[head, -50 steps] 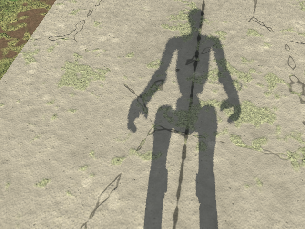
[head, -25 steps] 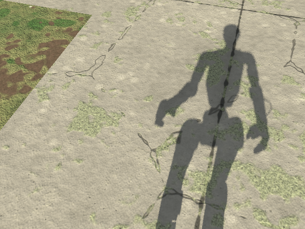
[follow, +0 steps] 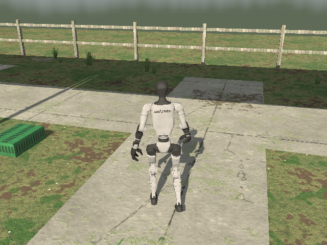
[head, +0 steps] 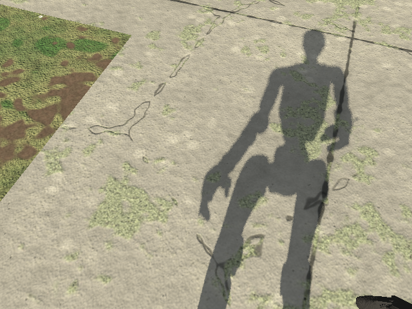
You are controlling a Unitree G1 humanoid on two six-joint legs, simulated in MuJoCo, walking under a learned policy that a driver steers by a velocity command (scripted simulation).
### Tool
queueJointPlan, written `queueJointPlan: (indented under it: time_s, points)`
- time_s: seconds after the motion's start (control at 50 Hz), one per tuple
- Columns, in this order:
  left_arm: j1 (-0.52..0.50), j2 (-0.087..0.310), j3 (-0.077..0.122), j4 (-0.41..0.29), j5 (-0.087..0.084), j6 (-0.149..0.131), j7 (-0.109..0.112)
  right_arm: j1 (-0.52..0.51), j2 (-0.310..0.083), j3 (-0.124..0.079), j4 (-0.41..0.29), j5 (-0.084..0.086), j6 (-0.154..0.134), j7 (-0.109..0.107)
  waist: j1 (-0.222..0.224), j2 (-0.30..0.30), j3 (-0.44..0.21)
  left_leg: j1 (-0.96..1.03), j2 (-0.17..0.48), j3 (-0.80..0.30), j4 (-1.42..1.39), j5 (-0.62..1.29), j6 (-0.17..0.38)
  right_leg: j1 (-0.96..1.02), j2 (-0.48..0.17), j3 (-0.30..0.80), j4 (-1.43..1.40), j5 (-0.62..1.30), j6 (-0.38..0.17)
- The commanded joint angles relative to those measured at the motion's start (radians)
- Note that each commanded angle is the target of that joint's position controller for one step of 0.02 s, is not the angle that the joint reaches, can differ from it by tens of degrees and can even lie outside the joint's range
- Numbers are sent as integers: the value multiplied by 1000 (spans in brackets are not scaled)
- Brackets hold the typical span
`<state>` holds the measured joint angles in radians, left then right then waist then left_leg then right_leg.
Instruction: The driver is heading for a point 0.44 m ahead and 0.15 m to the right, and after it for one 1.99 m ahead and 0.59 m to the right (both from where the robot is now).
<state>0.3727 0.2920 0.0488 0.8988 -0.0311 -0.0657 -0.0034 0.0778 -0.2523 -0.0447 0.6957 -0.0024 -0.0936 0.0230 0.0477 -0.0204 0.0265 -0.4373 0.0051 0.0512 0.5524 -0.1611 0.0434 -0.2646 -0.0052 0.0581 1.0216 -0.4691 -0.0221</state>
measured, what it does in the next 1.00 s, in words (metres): walks ahead, turning right: right foot, then left foot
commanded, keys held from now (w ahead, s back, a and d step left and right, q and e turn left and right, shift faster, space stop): w+e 0.44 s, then e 0.22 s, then no key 0.34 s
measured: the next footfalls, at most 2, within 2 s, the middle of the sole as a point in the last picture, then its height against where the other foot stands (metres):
right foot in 0.46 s outside the picture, level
left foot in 0.92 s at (224, 268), level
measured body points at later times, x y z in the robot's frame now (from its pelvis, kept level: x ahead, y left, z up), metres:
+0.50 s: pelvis +0.26 -0.06 -0.01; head +0.30 -0.07 +0.43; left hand +0.52 +0.14 -0.10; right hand +0.22 -0.34 -0.14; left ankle +0.10 +0.11 -0.68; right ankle +0.34 -0.16 -0.73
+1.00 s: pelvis +0.44 -0.08 +0.00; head +0.46 -0.08 +0.45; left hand +0.69 +0.10 -0.11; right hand +0.46 -0.38 -0.10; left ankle +0.55 +0.00 -0.73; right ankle +0.35 -0.16 -0.72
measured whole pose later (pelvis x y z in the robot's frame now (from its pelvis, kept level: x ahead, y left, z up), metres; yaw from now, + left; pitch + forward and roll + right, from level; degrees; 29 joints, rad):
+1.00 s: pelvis +0.44 -0.08 +0.00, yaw -28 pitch +2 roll +0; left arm 0.18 0.28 0.05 0.72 0.01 0.00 0.02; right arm 0.13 -0.25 -0.04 0.76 -0.03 -0.05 0.00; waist 0.01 -0.03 0.01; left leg -0.40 -0.01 0.00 0.54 -0.17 0.01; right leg -0.28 0.07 0.11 0.67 -0.46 0.00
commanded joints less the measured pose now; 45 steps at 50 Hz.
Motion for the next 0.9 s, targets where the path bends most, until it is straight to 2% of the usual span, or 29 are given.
queueJointPlan:
  time_s: [0.02, 0.04, 0.06, 0.08, 0.12, 0.16, 0.24, 0.3, 0.36, 0.4, 0.42, 0.44, 0.46, 0.48, 0.5, 0.52, 0.54, 0.56, 0.58, 0.6, 0.62, 0.66, 0.7, 0.74, 0.78, 0.84, 0.88, 0.9]
  points:
    - [-82, 123, 31, -108, -4, -23, 4, 188, -121, -40, 18, 1, -1, -7, -107, 113, -96, 443, 307, -382, -305, -89, 162, -467, -99, 38, 194, 95, -7]
    - [-62, 111, 37, -100, 1, -7, 7, 146, -98, -33, 19, -5, -10, -4, -71, 138, -61, 352, 274, -302, -346, -42, 145, -409, -127, 45, 154, 148, -3]
    - [-37, 89, 35, -91, -1, 8, 7, 122, -93, -35, 26, -9, -17, -2, -49, 148, -47, 291, 257, -249, -380, -9, 141, -358, -135, 45, 143, 181, 3]
    - [-24, 67, 33, -87, -1, 20, 7, 112, -94, -38, 34, -11, -25, -2, -36, 137, -39, 261, 252, -201, -402, 41, 146, -345, -136, 42, 138, 206, 10]
    - [-49, 55, 36, -102, 2, 34, 10, 114, -111, -46, 54, -16, -35, -6, -27, 108, -16, 250, 251, -121, -425, 128, 149, -382, -138, 56, 104, 280, 21]
    - [-93, 51, 38, -121, 6, 34, 9, 134, -121, -50, 74, -19, -35, -16, -35, 87, -1, 282, 247, -56, -430, 188, 147, -432, -135, 69, 20, 374, 29]
    - [-210, 25, 26, -159, 11, 22, -17, 158, -151, -56, 96, -12, -23, -32, -75, 66, 29, 324, 228, 62, -439, 222, 120, -415, -119, 1, -212, 544, 21]
    - [-314, 11, 15, -209, 12, 21, -35, 216, -175, -65, 123, -1, -6, -38, -118, 47, 66, 420, 262, 96, -422, 248, 118, -450, -111, -44, -316, 532, 2]
    - [-367, 19, 16, -256, 11, 22, -53, 245, -194, -73, 141, 14, 20, -40, -124, 56, 76, 533, 294, 124, -355, 370, 104, -472, -90, -89, -370, 425, -30]
    - [-338, 44, 29, -271, 10, 26, -61, 223, -220, -80, 135, 20, 35, -46, -86, 91, 30, 565, 295, 155, -243, 680, 81, -373, -34, -147, -381, 326, -66]
    - [-280, 68, 42, -266, 8, 29, -60, 212, -235, -84, 131, 23, 43, -50, -47, 113, -15, 568, 290, 166, -143, 847, 69, -282, 6, -176, -375, 274, -88]
    - [-162, 108, 66, -242, 5, 31, -56, 197, -243, -85, 127, 26, 50, -53, 24, 112, -80, 533, 268, 184, 25, 921, 50, -121, 50, -192, -409, 275, -118]
    - [-3, 175, 101, -204, 10, 34, -40, 183, -230, -77, 117, 27, 50, -56, 109, 73, -157, 390, 219, 199, 274, 802, 2, 141, 64, -144, -493, 380, -158]
    - [45, 300, 128, -195, 19, 39, -18, 253, -115, -43, 68, -16, 32, -50, 47, -175, -254, -28, 85, 183, 660, 47, -71, 516, -195, 276, -477, 572, -294]
    - [18, 299, 114, -241, 29, 27, -22, 259, -100, -22, 47, -11, -7, -35, 23, -190, -428, -232, -73, -49, 892, -502, -100, 666, -373, 731, -623, 660, -455]
    - [-3, 225, 91, -248, 34, 18, -30, 144, -174, -43, 30, 28, -26, -25, 71, -61, -379, -300, -9, -148, 911, -445, -80, 626, -338, 578, -636, 803, -394]
    - [-52, 186, 81, -246, 25, 11, -29, 110, -161, -36, 13, 35, -32, -27, 39, -32, -256, -314, 31, -135, 835, -367, -66, 488, -292, 415, -620, 877, -348]
    - [-110, 157, 74, -251, 11, 12, -26, 111, -158, -40, 29, 14, -27, -37, -3, 33, -165, -288, 68, -122, 752, -311, -71, 341, -239, 312, -630, 881, -301]
    - [-157, 131, 66, -265, 13, 16, -19, 119, -174, -49, 32, -1, -14, -45, -37, 20, -127, -224, 90, -120, 695, -271, -76, 217, -211, 257, -655, 887, -280]
    - [-181, 130, 64, -280, 26, 20, -15, 131, -176, -53, 29, -3, 4, -46, -63, 1, -116, -158, 92, -121, 670, -248, -82, 125, -191, 236, -678, 913, -274]
    - [-194, 140, 68, -284, 32, 21, -13, 150, -159, -51, 28, -6, 18, -48, -80, -4, -119, -130, 84, -113, 631, -231, -95, 77, -178, 215, -688, 959, -277]
    - [-190, 167, 76, -280, 33, 23, -2, 153, -130, -42, 24, -11, 33, -54, -89, -20, -130, -112, 60, -100, 526, -177, -119, 30, -151, 169, -684, 1024, -269]
    - [-188, 162, 73, -274, 24, 36, 13, 129, -114, -33, 21, -11, 39, -55, -81, -45, -153, -106, 48, -95, 408, -93, -134, 34, -132, 133, -667, 1004, -245]
    - [-185, 151, 67, -268, 19, 50, 25, 86, -107, -26, 16, -6, 41, -48, -58, -71, -172, -69, 39, -93, 296, 21, -138, 36, -116, 115, -655, 928, -214]
    - [-173, 144, 61, -257, 24, 59, 29, 40, -111, -24, 6, 0, 41, -39, -33, -85, -170, -38, 32, -96, 207, 80, -134, 44, -123, 130, -647, 845, -199]
    - [-164, 134, 51, -241, 32, 63, 24, 6, -133, -30, -6, -1, 37, -28, -15, -98, -143, -13, 22, -102, 116, 47, -112, 73, -153, 186, -604, 750, -193]
    - [-182, 118, 41, -235, 27, 62, 23, 27, -141, -37, -4, -7, 27, -22, -37, -105, -124, 42, 14, -94, 6, 53, -75, 78, -155, 224, -549, 677, -170]
    - [-190, 102, 33, -232, 25, 60, 23, 53, -135, -37, 3, -13, 19, -20, -62, -99, -115, 121, 15, -87, -109, 175, -49, 62, -126, 224, -515, 609, -138]
Velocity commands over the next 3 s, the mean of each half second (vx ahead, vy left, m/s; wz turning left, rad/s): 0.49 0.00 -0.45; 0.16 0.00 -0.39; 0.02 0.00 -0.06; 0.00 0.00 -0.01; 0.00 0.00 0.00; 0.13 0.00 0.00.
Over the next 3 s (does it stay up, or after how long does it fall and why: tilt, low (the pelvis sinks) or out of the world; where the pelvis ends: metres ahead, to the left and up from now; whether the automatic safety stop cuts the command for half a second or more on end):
stays up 0.52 -0.10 0.00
